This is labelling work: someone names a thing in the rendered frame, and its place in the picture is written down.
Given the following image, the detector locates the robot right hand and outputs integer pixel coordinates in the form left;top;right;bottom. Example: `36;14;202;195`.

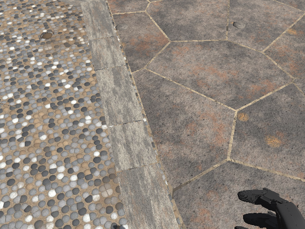
234;187;305;229

